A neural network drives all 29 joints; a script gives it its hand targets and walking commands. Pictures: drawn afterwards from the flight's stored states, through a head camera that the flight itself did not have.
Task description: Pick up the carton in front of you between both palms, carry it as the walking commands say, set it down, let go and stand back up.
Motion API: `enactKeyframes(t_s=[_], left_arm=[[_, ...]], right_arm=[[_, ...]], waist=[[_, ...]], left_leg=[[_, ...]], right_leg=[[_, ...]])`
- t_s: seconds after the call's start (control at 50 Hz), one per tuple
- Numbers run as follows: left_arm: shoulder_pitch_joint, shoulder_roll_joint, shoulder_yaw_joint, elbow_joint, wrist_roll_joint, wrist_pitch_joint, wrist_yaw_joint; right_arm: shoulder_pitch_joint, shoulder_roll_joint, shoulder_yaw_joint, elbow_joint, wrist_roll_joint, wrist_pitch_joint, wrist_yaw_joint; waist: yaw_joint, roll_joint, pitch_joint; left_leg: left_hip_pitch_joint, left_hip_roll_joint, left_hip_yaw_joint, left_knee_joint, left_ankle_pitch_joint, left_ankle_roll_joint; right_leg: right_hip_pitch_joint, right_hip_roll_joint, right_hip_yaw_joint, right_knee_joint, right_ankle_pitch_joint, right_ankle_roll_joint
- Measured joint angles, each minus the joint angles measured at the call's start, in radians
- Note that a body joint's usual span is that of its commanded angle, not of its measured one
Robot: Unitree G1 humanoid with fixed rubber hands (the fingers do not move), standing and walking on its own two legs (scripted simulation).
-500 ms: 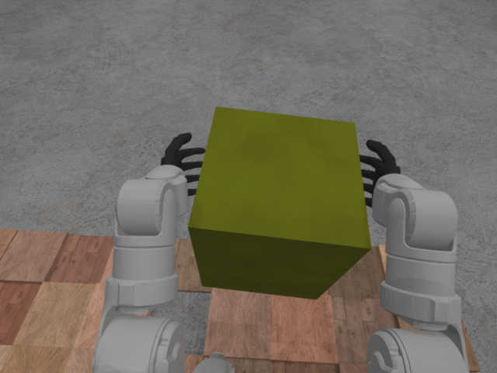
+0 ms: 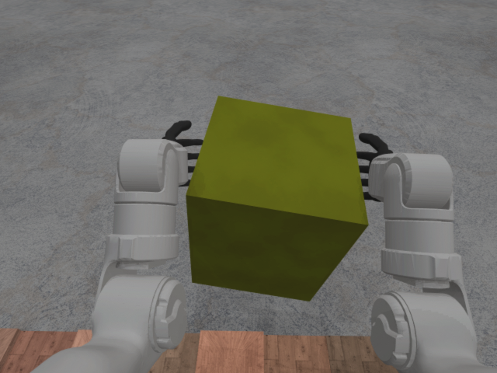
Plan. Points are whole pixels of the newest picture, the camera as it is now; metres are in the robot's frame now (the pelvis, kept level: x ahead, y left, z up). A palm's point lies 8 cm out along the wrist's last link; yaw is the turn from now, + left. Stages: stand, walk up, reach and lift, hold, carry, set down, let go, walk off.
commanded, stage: carry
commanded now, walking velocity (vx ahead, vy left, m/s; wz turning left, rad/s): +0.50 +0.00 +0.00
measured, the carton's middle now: (266, 205) +0.38 +0.02 +0.09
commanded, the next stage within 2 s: none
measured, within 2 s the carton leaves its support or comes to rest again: neither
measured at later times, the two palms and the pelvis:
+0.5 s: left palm (217, 79) +0.70 +0.15 +0.15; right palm (349, 89) +0.68 -0.15 +0.14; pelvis +0.32 +0.02 +0.02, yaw -1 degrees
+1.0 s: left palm (251, 58) +0.99 +0.09 +0.07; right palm (347, 63) +0.99 -0.20 +0.06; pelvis +0.64 -0.05 -0.02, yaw -1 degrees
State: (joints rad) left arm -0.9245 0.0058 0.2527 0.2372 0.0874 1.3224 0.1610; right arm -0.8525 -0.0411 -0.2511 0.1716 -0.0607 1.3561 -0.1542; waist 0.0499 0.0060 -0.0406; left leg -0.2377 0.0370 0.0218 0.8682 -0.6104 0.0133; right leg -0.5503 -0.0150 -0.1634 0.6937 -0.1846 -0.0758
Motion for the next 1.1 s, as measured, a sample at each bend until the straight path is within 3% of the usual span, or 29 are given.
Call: enactKeyframes(t_s=[0.06,0.1,0.2,0.32,0.36,0.4,0.42,0.46,0.5,0.6,0.7,0.8,0.82,0.88,0.94,1.1], left_arm=[[0.043,-0.005,-0.012,0.003,-0.010,-0.015,0.000],[0.069,0.000,-0.015,-0.010,-0.026,-0.010,0.001],[0.090,-0.011,0.000,-0.025,-0.027,-0.031,0.001],[0.134,-0.040,0.000,-0.021,-0.005,-0.083,0.001],[0.150,-0.040,-0.006,-0.037,-0.005,-0.090,0.000],[0.158,-0.023,-0.015,-0.061,-0.011,-0.098,-0.005],[0.162,-0.013,-0.013,-0.076,-0.018,-0.101,-0.007],[0.168,-0.005,-0.010,-0.113,-0.027,-0.094,-0.007],[0.164,-0.010,-0.004,-0.158,-0.026,-0.078,-0.006],[0.151,-0.035,0.021,-0.217,0.000,-0.061,-0.006],[0.180,-0.051,0.031,-0.164,0.034,-0.074,-0.015],[0.212,-0.046,0.020,-0.086,0.045,-0.096,-0.028],[0.210,-0.046,0.015,-0.063,0.048,-0.103,-0.029],[0.203,-0.060,-0.001,0.015,0.063,-0.151,-0.031],[0.243,-0.065,-0.019,0.059,0.060,-0.168,-0.029],[0.317,-0.058,-0.048,-0.046,-0.005,-0.171,0.003]], right_arm=[[0.013,0.014,-0.009,0.018,-0.024,0.002,0.004],[0.022,0.027,-0.007,0.008,-0.037,0.015,0.003],[0.042,0.043,-0.008,-0.014,-0.056,0.003,0.005],[0.100,0.050,-0.002,-0.015,-0.062,-0.053,0.016],[0.109,0.051,0.005,-0.016,-0.058,-0.068,0.017],[0.110,0.061,0.021,-0.019,-0.057,-0.090,0.008],[0.104,0.065,0.030,-0.021,-0.054,-0.097,0.002],[0.101,0.066,0.045,-0.045,-0.041,-0.094,-0.012],[0.102,0.064,0.049,-0.086,-0.022,-0.079,-0.024],[0.095,0.066,0.039,-0.128,-0.007,-0.073,-0.030],[0.114,0.080,0.037,-0.045,-0.028,-0.093,-0.024],[0.134,0.075,0.060,0.041,-0.032,-0.111,-0.025],[0.135,0.068,0.064,0.057,-0.032,-0.113,-0.023],[0.119,0.031,0.069,0.127,-0.026,-0.136,-0.011],[0.147,0.027,0.082,0.168,-0.027,-0.139,-0.009],[0.201,0.038,0.110,0.072,-0.014,-0.135,-0.024]], waist=[[0.031,0.009,0.011],[0.035,0.011,0.020],[0.028,-0.003,0.030],[0.009,0.004,0.014],[-0.006,0.010,0.013],[-0.032,-0.019,0.023],[-0.047,-0.024,0.034],[-0.073,-0.017,0.054],[-0.091,-0.012,0.070],[-0.115,-0.017,0.071],[-0.124,-0.030,0.021],[-0.111,-0.048,-0.031],[-0.102,-0.056,-0.038],[-0.062,0.002,-0.056],[-0.041,0.021,-0.047],[-0.024,0.015,0.037]], left_leg=[[-0.191,-0.030,-0.044,0.385,0.131,0.017],[-0.295,-0.026,-0.029,0.444,0.188,0.024],[-0.435,-0.005,0.013,0.202,0.204,0.023],[-0.397,-0.014,0.069,-0.222,0.465,0.017],[-0.330,-0.034,0.111,-0.342,0.571,0.035],[-0.299,-0.056,0.136,-0.314,0.524,0.086],[-0.300,-0.058,0.140,-0.274,0.480,0.094],[-0.281,-0.057,0.135,-0.250,0.424,0.094],[-0.249,-0.057,0.130,-0.267,0.403,0.084],[-0.160,-0.059,0.126,-0.308,0.339,0.078],[-0.038,-0.061,0.114,-0.318,0.237,0.048],[0.078,-0.065,0.107,-0.206,0.095,0.007],[0.079,-0.063,0.105,-0.125,0.103,-0.010],[-0.033,-0.030,0.029,0.197,0.097,-0.006],[-0.203,-0.024,-0.015,0.387,0.160,-0.001],[-0.505,0.043,0.012,0.220,0.316,-0.021]], right_leg=[[0.055,0.016,0.000,0.010,-0.081,-0.030],[0.105,0.021,0.002,-0.032,-0.098,-0.023],[0.219,0.017,0.016,-0.135,-0.135,-0.017],[0.382,0.017,0.039,-0.203,-0.228,0.021],[0.419,0.015,0.043,-0.153,-0.283,0.034],[0.373,-0.012,0.068,0.043,-0.282,0.038],[0.315,-0.006,0.102,0.190,-0.287,0.039],[0.193,0.018,0.149,0.415,-0.291,0.030],[0.088,0.018,0.163,0.478,-0.264,0.028],[-0.095,-0.025,0.183,0.323,-0.182,0.049],[-0.123,-0.046,0.170,0.025,0.110,0.069],[-0.001,-0.033,0.100,-0.220,0.320,0.038],[0.047,-0.031,0.084,-0.251,0.319,0.033],[0.077,0.013,0.059,-0.127,-0.003,-0.023],[0.091,0.034,0.044,-0.069,-0.043,-0.034],[0.252,0.057,0.042,-0.185,-0.116,-0.041]])
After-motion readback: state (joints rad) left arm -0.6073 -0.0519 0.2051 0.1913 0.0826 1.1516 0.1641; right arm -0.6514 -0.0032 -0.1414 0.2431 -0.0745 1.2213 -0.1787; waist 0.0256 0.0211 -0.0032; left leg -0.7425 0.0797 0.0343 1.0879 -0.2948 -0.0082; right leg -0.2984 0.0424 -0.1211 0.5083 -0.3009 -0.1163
